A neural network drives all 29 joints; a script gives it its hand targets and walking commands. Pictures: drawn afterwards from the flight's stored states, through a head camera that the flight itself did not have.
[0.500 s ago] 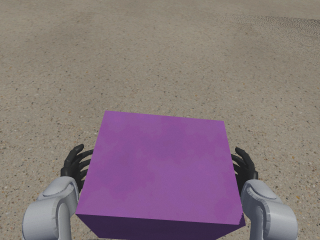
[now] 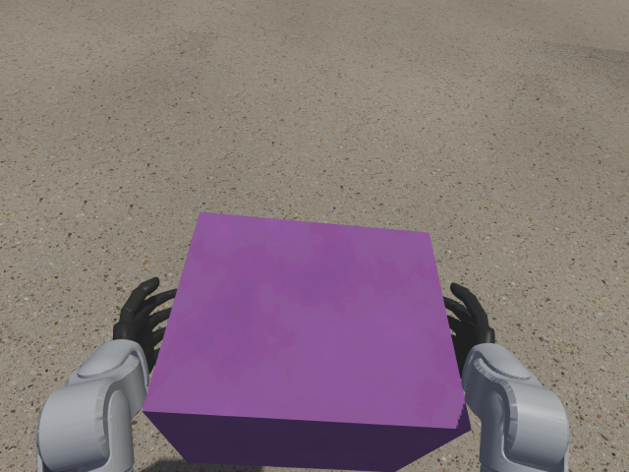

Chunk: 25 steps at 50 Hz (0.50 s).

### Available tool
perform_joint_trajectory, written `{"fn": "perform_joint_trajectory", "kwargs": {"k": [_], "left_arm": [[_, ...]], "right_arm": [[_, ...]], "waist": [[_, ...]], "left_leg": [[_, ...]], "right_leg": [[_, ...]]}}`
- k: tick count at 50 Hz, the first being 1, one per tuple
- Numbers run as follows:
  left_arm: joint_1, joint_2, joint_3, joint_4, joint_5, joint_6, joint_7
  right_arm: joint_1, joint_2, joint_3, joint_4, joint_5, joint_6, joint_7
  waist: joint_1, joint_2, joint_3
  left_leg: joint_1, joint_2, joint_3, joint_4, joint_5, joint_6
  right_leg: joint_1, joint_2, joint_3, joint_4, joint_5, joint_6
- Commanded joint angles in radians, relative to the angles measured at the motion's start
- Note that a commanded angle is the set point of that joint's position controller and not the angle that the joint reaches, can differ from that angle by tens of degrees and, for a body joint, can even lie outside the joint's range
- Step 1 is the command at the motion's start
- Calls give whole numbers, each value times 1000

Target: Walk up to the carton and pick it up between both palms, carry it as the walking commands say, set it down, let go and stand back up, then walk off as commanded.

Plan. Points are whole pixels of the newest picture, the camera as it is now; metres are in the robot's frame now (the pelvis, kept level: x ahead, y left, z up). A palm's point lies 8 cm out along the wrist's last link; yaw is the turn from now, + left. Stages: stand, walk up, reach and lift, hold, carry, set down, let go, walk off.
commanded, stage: carry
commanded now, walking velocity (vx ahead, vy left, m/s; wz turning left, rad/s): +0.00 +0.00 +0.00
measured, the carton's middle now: (303, 351) +0.28 +0.02 +0.00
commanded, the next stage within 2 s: none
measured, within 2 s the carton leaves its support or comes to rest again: neither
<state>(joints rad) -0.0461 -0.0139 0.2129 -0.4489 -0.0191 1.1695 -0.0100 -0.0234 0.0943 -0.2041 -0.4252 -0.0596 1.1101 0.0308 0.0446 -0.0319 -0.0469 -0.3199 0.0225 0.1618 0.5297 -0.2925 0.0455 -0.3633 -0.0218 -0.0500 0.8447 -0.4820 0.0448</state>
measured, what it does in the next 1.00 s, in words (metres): walks ahead: right foot, then right foot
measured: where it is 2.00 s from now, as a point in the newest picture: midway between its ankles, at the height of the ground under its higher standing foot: (292, 239)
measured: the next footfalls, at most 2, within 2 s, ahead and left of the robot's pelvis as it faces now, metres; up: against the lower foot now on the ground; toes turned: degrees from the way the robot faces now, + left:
right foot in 0.08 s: +0.08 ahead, -0.11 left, +0.00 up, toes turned -6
right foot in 0.46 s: +0.22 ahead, -0.08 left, +0.00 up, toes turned -10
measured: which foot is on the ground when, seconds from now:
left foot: down 0.00-0.48, up 0.50-0.60, down 0.62-0.86, up 0.88-1.00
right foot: up 0.00-0.06, down 0.08-0.32, up 0.34-0.44, down 0.46-0.66, up 0.68-0.82, down 0.84-1.00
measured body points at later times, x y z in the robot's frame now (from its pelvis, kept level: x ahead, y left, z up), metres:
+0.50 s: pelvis +0.20 +0.01 -0.04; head +0.21 +0.01 +0.41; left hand +0.45 +0.20 +0.03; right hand +0.45 -0.18 +0.02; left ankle +0.00 +0.09 -0.71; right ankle +0.19 -0.08 -0.74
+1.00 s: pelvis +0.48 +0.04 -0.06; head +0.50 +0.07 +0.39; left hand +0.71 +0.24 -0.01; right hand +0.74 -0.14 +0.01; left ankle +0.37 +0.14 -0.61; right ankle +0.35 -0.05 -0.73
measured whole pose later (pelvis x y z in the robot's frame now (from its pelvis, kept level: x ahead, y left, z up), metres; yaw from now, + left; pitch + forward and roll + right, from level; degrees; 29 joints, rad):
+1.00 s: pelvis +0.48 +0.04 -0.06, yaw +4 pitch +4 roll -5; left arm 0.02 -0.12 0.13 -0.46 0.07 1.13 0.02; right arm 0.03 0.00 -0.25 -0.41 0.02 1.10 0.05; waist 0.03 0.01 -0.04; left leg -0.62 -0.01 -0.09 1.64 -0.88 -0.01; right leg -0.23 0.05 -0.23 0.82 -0.67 -0.04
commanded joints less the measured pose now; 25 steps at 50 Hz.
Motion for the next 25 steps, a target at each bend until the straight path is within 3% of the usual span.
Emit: {"fn": "perform_joint_trajectory", "kwargs": {"k": [1,2,3,4,5,6,7,9,10,12,13,14,15,16,17,18,19,20,21,22,23,24,25], "left_arm": [[-443,-824,-872,-175,-326,-29,-203],[-452,-816,-866,-200,-313,-36,-195],[-436,-820,-862,-207,-309,-41,-194],[-426,-818,-853,-209,-296,-41,-189],[-398,-800,-845,-222,-271,-41,-179],[-397,-788,-835,-229,-253,-40,-168],[-390,-781,-827,-218,-238,-34,-164],[-370,-763,-808,-230,-202,-31,-149],[-379,-763,-798,-216,-192,-24,-143],[-380,-745,-799,-223,-192,-17,-138],[-415,-752,-811,-233,-209,-13,-139],[-408,-742,-808,-224,-204,-8,-139],[-476,-752,-821,-255,-230,-8,-144],[-474,-750,-818,-237,-238,-4,-144],[-454,-749,-817,-214,-249,1,-157],[-492,-752,-835,-222,-258,-3,-164],[-482,-768,-851,-215,-278,-9,-177],[-514,-784,-873,-243,-317,-18,-193],[-505,-792,-855,-204,-326,-13,-200],[-509,-797,-862,-192,-333,-18,-206],[-518,-813,-859,-198,-315,-27,-203],[-479,-817,-854,-169,-300,-27,-201],[-425,-812,-836,-132,-265,-36,-193]], "right_arm": [[-429,717,803,-247,339,16,156],[-445,711,811,-269,350,13,164],[-471,704,819,-290,360,11,168],[-464,696,836,-291,360,16,174],[-460,688,859,-309,379,20,181],[-468,677,875,-309,400,32,187],[-491,677,885,-295,412,37,192],[-543,679,921,-309,445,42,205],[-557,696,918,-278,454,46,207],[-537,692,907,-250,449,49,209],[-528,694,886,-235,441,49,207],[-519,700,882,-206,444,51,207],[-508,707,856,-199,436,51,204],[-487,708,842,-189,429,43,196],[-462,704,816,-156,401,41,186],[-450,704,796,-134,383,39,176],[-423,712,789,-147,375,43,173],[-438,707,779,-178,343,32,167],[-440,712,773,-157,325,37,161],[-500,684,775,-208,329,30,160],[-546,678,800,-257,359,23,165],[-545,643,804,-262,363,31,173],[-575,642,841,-279,383,35,177]], "waist": [[-63,196,-346],[-60,208,-366],[-48,167,-404],[-44,97,-418],[-49,38,-447],[-47,-48,-444],[-44,-101,-442],[-35,-169,-404],[-28,-143,-368],[-20,-202,-335],[-24,-160,-323],[-33,-126,-337],[-50,-80,-349],[-75,65,-393],[-86,230,-366],[-85,384,-261],[-94,277,-166],[-88,243,-156],[-71,213,-137],[-52,187,-152],[-19,167,-244],[5,23,-346],[7,-291,-355]], "left_leg": [[522,261,-175,-81,1219,74],[497,233,-150,-69,1172,51],[434,207,-118,-57,1037,12],[360,176,-119,-55,924,-22],[275,130,-88,-5,794,-65],[165,93,-70,16,571,-106],[58,78,-70,29,368,-107],[-130,28,-31,41,191,-116],[-201,-1,6,14,56,-118],[-258,-46,51,34,-35,-110],[-232,-52,49,0,-17,-108],[-135,-46,58,-19,133,-102],[34,-32,51,-61,414,-95],[331,1,30,-19,866,-61],[637,99,-79,31,1431,-6],[919,237,-239,70,1924,68],[944,265,-312,29,1954,56],[857,285,-352,9,1718,97],[691,226,-269,19,1606,86],[513,168,-134,90,1568,50],[330,154,-15,277,1497,-14],[63,85,-13,507,896,-87],[-199,-74,-84,720,-123,-123]], "right_leg": [[-76,23,-52,-306,82,9],[1,27,-70,-414,201,6],[150,5,-95,-477,398,-1],[246,-50,-65,-481,587,-15],[356,-118,12,-398,988,-55],[453,-197,86,-335,1284,-112],[549,-237,103,-311,1472,-137],[701,-238,102,-277,1719,-143],[746,-234,109,-267,1748,-143],[782,-226,117,-229,1896,-146],[746,-222,107,-219,1853,-143],[689,-201,76,-175,1831,-126],[538,-154,11,-99,1731,-94],[283,-90,-77,75,1591,-41],[-102,-23,-160,187,1020,-8],[-513,101,-211,180,-91,-13],[-635,104,-188,201,-226,-29],[-600,63,-128,100,-194,-55],[-423,72,-163,-77,-74,-65],[-173,110,-216,-277,113,-68],[161,79,-192,-357,448,-79],[444,-66,22,-328,1125,-169],[638,-306,336,-326,1763,-343]]}}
